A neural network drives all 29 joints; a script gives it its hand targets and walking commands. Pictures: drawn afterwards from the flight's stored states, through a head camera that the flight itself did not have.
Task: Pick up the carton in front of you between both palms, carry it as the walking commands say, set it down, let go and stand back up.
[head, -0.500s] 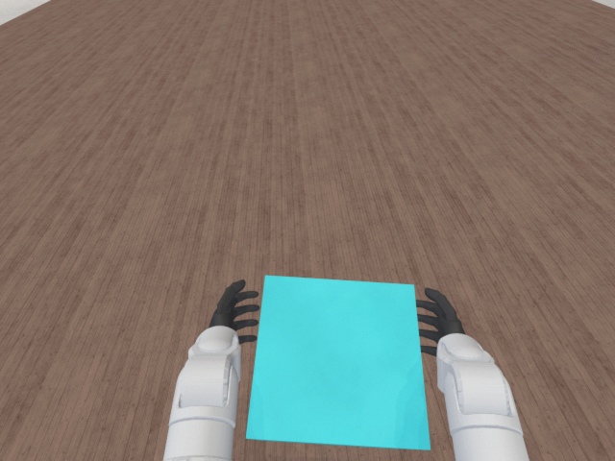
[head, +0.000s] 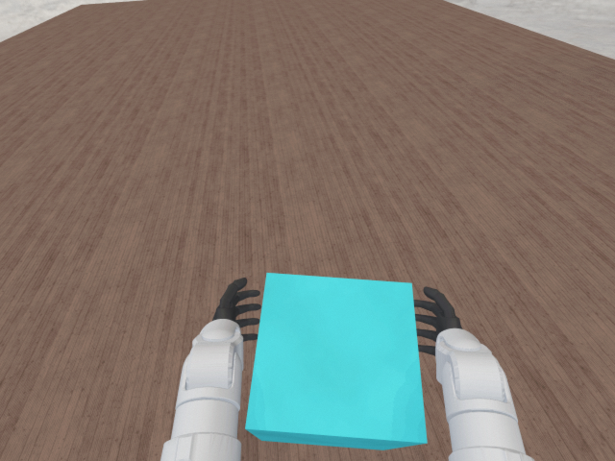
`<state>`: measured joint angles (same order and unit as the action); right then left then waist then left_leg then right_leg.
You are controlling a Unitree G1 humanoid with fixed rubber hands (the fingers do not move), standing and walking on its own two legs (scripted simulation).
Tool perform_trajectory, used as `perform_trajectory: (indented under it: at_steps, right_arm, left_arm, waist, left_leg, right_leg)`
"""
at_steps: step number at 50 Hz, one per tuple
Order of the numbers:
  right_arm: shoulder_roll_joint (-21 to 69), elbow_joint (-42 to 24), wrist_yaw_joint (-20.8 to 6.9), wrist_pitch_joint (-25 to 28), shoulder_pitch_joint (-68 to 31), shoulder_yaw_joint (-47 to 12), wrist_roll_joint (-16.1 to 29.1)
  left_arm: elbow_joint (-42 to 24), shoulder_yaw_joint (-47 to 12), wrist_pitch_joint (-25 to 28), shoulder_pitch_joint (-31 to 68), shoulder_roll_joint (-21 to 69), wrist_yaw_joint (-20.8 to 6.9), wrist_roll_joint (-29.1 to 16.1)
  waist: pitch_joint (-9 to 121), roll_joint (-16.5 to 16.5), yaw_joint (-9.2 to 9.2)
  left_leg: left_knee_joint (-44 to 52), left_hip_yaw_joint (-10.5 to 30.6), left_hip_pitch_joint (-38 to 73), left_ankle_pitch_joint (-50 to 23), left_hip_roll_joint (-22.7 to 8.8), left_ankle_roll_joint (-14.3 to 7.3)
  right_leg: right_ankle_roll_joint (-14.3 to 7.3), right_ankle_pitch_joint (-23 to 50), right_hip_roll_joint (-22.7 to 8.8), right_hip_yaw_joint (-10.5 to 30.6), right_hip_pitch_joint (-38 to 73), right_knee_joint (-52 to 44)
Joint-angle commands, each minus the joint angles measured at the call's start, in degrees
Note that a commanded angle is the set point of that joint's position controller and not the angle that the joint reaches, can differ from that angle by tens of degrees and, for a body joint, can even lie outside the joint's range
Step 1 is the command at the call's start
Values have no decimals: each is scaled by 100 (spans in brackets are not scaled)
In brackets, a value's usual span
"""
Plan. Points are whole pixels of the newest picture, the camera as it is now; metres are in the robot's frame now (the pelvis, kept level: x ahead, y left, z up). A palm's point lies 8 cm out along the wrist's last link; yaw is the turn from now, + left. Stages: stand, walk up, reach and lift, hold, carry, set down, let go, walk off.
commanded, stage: hold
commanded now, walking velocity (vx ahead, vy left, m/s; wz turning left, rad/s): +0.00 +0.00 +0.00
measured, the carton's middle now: (329, 369) +0.30 +0.01 -0.06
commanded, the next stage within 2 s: set down in 0.30 s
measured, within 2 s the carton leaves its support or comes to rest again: neither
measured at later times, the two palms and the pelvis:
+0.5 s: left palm (232, 323) +0.31 +0.15 +0.05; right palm (444, 335) +0.30 -0.15 +0.03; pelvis +0.01 +0.00 +0.00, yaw +0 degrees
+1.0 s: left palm (254, 367) +0.36 +0.15 -0.16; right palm (410, 372) +0.36 -0.14 -0.18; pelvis -0.03 -0.01 -0.09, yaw +0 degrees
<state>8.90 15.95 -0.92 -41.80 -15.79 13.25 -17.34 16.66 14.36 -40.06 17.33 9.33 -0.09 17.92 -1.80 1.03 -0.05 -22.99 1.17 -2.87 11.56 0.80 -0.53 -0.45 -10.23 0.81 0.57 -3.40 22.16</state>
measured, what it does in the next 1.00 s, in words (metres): lowers itself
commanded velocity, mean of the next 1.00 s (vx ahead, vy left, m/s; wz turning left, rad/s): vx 0.00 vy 0.00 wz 0.00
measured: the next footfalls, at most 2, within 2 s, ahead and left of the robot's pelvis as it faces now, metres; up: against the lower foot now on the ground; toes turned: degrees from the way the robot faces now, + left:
none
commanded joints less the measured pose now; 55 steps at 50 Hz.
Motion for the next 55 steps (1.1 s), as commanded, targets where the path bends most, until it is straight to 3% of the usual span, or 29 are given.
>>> perform_trajectory:
  at_steps: [1,4,6,10,11,12,13,15,17,18,19,27,31,36,38,40,41,42,43,44,45,46,47,49,50,51,52,53,55]
  right_arm:
    - [5235,-107,-1427,280,-2669,-2715,1340]
    - [5277,-437,-1420,331,-2825,-2954,1465]
    - [5205,-222,-1344,354,-2589,-2891,1456]
    - [5417,-168,-1390,343,-2723,-2861,1438]
    - [5255,-399,-1355,380,-2887,-2858,1477]
    - [5399,-315,-1368,361,-2921,-3013,1551]
    - [5340,-567,-1372,364,-2985,-3266,1627]
    - [5274,-329,-1349,349,-2832,-2984,1486]
    - [5435,-409,-1275,333,-2694,-3188,1538]
    - [5303,-438,-1281,389,-2993,-2990,1550]
    - [5301,-9,-1298,437,-2864,-2780,1368]
    - [5125,1240,-1326,947,-4062,-1653,672]
    - [4149,1605,-1128,1484,-3963,-472,-38]
    - [3773,1726,-975,2324,-4040,-716,-200]
    - [4113,2052,-985,2639,-4038,-525,-244]
    - [4210,2271,-974,2883,-4318,-906,-46]
    - [4107,2152,-980,3105,-4169,-1116,-71]
    - [4455,1749,-985,3288,-4892,-1588,299]
    - [4281,2121,-1011,3348,-4860,-1526,230]
    - [4418,1566,-1003,3458,-4604,-1902,323]
    - [4689,1640,-1001,3465,-4849,-2085,576]
    - [4433,1353,-961,3506,-4950,-2401,644]
    - [4976,1459,-948,3465,-5177,-2604,911]
    - [4559,1296,-950,3371,-5408,-2667,818]
    - [5129,1343,-972,3253,-5254,-2975,1031]
    - [4741,1407,-986,3154,-5058,-2723,805]
    - [4692,1632,-1033,3034,-5035,-2613,746]
    - [5058,1618,-1112,3037,-5592,-2673,1023]
    - [5055,1996,-1129,2849,-5146,-2319,771]
  left_arm:
    - [-41,-2801,221,2489,5275,-1462,-1427]
    - [-328,-2999,137,2357,5464,-1447,-1520]
    - [-8,-3141,126,2638,5442,-1454,-1663]
    - [-412,-3074,198,2564,5344,-1361,-1597]
    - [45,-2785,132,2488,5385,-1378,-1462]
    - [85,-2688,147,2162,5309,-1407,-1388]
    - [-63,-3073,151,2293,5424,-1365,-1527]
    - [78,-2922,134,2327,5482,-1407,-1481]
    - [-101,-3225,190,2438,5543,-1376,-1695]
    - [-135,-2989,163,2550,5329,-1384,-1526]
    - [-320,-3207,240,3003,5276,-1349,-1551]
    - [1089,-1576,776,3688,4745,-1360,-622]
    - [1760,-488,1235,3547,4151,-1202,33]
    - [1849,-341,2095,3363,3800,-1104,128]
    - [1836,-551,2412,4044,3956,-1069,66]
    - [2083,-739,2693,3930,4049,-1060,71]
    - [1944,-934,2841,3937,4329,-1066,-135]
    - [1962,-1082,2999,4121,4249,-1073,-46]
    - [1967,-1086,3078,4157,4345,-1053,-154]
    - [1655,-1602,3162,4185,4485,-1049,-365]
    - [1843,-1650,3200,4297,4610,-1036,-476]
    - [1671,-2129,3238,4175,5138,-1071,-796]
    - [1083,-2366,3299,4893,4826,-1085,-963]
    - [1480,-2303,3134,4675,4991,-995,-777]
    - [1175,-2536,3080,4621,4836,-1021,-903]
    - [1123,-2561,2962,4721,4977,-1095,-913]
    - [1259,-2591,2814,4968,4945,-1126,-1036]
    - [1209,-2748,2754,5084,5139,-1127,-1074]
    - [1725,-2319,2529,4721,5159,-1188,-867]
  waist:
    - [1110,-19,-52]
    - [1286,90,120]
    - [1107,78,-229]
    - [1228,-157,101]
    - [1169,79,-98]
    - [1233,-156,253]
    - [1318,66,-62]
    - [1336,20,113]
    - [1499,-20,-96]
    - [1383,-130,119]
    - [1529,76,-214]
    - [667,-35,168]
    - [802,-150,75]
    - [1326,-195,271]
    - [1972,4,-143]
    - [2390,99,229]
    - [2547,-217,54]
    - [3395,-210,365]
    - [3594,-202,384]
    - [4348,-420,-47]
    - [5122,-338,354]
    - [5805,-134,58]
    - [6292,-489,373]
    - [6557,-239,229]
    - [6605,-418,683]
    - [6599,-257,165]
    - [6291,-223,70]
    - [6378,-84,317]
    - [5925,-96,221]
  left_leg:
    - [554,408,-86,-643,254,46]
    - [494,349,-251,-329,391,78]
    - [438,390,-129,-501,310,105]
    - [552,571,-17,-493,158,-31]
    - [458,414,-236,-246,301,28]
    - [470,377,-254,-407,346,3]
    - [426,433,-48,-458,341,39]
    - [514,447,-317,-599,297,19]
    - [393,495,128,-1108,316,54]
    - [270,384,-34,-889,389,66]
    - [223,460,340,-883,337,57]
    - [82,322,-921,579,366,-32]
    - [-457,295,-1753,-19,394,-109]
    - [-1065,120,-2738,-351,542,-26]
    - [-1399,89,-2665,-165,624,37]
    - [-1677,12,-3274,-453,712,74]
    - [-1908,108,-3361,-849,596,90]
    - [-2271,30,-3545,-1161,697,94]
    - [-2457,15,-4066,-1328,672,150]
    - [-2701,24,-4014,-1454,732,229]
    - [-2973,93,-3604,-1943,697,190]
    - [-3236,33,-4422,-1970,810,331]
    - [-3314,-38,-4706,-1811,751,263]
    - [-3556,-83,-4570,-1536,770,271]
    - [-3600,-2,-4557,-1585,769,242]
    - [-3739,-79,-5062,-1420,804,377]
    - [-3797,-119,-5029,-1047,864,362]
    - [-3857,-89,-5104,-902,818,323]
    - [-3905,-10,-5514,-619,780,296]
  right_leg:
    - [11,440,411,357,276,-321]
    - [-49,358,468,360,616,-275]
    - [-128,413,424,425,522,-337]
    - [-8,376,484,330,146,-163]
    - [-47,122,387,438,305,-303]
    - [20,193,477,302,299,-335]
    - [-1,477,457,393,363,-241]
    - [-26,464,420,388,431,-267]
    - [43,903,465,405,331,-211]
    - [-20,634,407,403,420,-293]
    - [-40,644,410,445,74,-221]
    - [-54,-501,444,295,-478,112]
    - [14,-48,484,283,-1165,630]
    - [90,220,610,221,-1558,1204]
    - [38,228,615,226,-2016,1552]
    - [91,632,587,325,-2213,1828]
    - [26,785,613,255,-2495,2000]
    - [201,954,637,239,-2608,2349]
    - [92,1427,591,350,-2644,2548]
    - [147,1761,646,235,-2538,2735]
    - [194,1990,710,249,-2882,3203]
    - [79,2598,618,401,-2106,3325]
    - [109,2748,619,499,-2151,3495]
    - [168,1950,722,237,-3106,3781]
    - [230,1749,739,282,-3275,3828]
    - [187,1787,771,141,-3330,3922]
    - [152,1286,799,99,-3958,3907]
    - [181,976,801,88,-4391,4088]
    - [185,684,817,93,-4898,4061]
